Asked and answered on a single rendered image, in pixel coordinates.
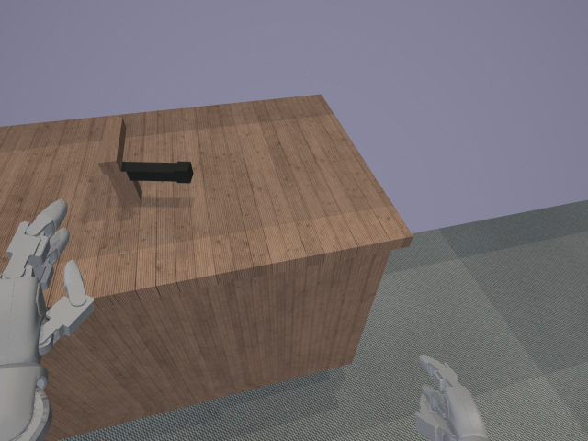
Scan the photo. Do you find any robot left hand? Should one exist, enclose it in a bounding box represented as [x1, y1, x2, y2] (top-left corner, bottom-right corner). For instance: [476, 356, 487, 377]
[0, 198, 94, 366]

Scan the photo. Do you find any robot right hand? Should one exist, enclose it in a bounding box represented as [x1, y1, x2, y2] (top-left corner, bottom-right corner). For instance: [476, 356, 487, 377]
[415, 355, 489, 441]

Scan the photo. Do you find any tap lever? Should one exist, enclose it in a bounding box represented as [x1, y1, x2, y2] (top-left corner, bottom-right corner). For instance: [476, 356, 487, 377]
[121, 162, 193, 183]

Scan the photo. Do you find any robot left forearm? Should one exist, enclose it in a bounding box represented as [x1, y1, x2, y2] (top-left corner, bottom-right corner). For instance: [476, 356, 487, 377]
[0, 362, 52, 441]

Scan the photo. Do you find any counter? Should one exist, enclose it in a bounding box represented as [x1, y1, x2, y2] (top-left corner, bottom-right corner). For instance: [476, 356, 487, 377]
[0, 95, 413, 441]

